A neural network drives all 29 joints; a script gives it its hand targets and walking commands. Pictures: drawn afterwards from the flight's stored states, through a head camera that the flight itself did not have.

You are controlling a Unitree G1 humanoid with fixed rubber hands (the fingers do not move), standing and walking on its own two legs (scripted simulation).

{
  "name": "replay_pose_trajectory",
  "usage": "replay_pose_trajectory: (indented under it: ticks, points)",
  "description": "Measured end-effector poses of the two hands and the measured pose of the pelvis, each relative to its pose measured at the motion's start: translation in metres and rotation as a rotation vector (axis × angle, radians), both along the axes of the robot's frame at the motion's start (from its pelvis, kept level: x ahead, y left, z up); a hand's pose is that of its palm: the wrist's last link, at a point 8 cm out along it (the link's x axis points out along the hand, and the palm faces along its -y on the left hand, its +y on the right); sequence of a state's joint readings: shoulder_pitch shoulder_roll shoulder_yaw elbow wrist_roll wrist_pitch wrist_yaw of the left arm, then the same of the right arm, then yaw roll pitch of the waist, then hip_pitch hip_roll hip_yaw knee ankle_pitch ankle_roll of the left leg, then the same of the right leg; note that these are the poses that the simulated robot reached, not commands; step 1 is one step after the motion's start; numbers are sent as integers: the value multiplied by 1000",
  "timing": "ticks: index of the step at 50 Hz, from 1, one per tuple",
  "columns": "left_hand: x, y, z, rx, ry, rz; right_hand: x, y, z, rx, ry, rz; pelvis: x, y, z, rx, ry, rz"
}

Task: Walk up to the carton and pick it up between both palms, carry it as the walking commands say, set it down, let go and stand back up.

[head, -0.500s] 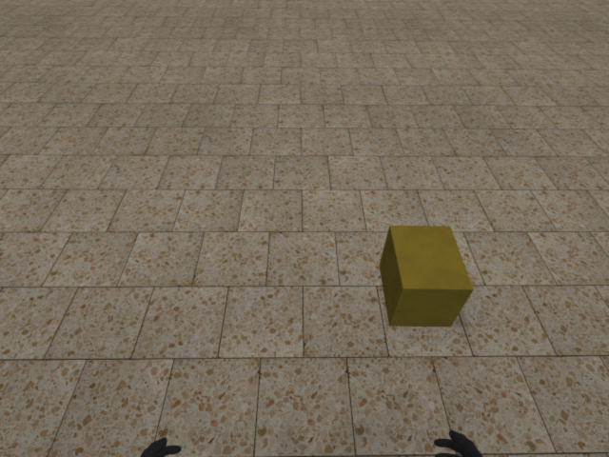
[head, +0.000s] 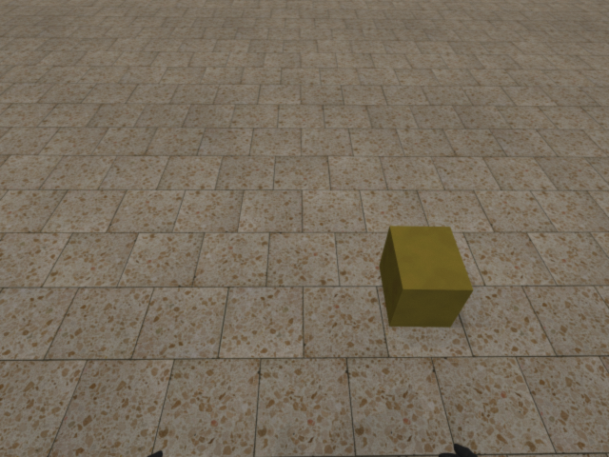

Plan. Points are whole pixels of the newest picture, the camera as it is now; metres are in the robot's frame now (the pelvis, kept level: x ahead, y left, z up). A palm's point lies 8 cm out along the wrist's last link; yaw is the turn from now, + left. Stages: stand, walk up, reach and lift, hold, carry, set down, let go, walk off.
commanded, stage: stand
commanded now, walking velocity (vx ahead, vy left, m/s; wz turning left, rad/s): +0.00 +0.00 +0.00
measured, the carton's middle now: (419, 276) +0.86 -0.45 -0.64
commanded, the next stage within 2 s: walk up in 0.02 s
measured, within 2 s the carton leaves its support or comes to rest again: neither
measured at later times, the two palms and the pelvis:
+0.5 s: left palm (134, 405) +0.23 +0.24 -0.05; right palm out of the picture +0.06 -0.42 -0.07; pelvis +0.04 -0.06 -0.02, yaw -11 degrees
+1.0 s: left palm (231, 274) +0.45 +0.13 -0.06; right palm out of the picture +0.12 -0.42 -0.05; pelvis +0.19 -0.09 -0.01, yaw -23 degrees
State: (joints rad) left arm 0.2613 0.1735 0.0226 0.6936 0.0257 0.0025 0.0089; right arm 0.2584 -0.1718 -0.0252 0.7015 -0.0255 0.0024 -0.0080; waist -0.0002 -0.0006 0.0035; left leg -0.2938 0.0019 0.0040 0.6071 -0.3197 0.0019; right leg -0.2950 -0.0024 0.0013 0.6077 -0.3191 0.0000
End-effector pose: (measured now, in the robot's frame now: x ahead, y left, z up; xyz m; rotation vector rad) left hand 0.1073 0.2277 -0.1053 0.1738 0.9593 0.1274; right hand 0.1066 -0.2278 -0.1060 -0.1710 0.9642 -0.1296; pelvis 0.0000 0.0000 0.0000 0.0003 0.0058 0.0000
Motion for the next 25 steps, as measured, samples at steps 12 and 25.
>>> replay_pose_trajectory:
  ticks: [12,25]
  points:
    - [-6,7,0,17,16,-16,-7,-10,2,-35,-8,3,1,-1,-1,12,-7,-28]
    - [122,10,54,290,-146,-328,-47,-194,37,-364,-34,-133,41,-60,-23,3,-50,-200]
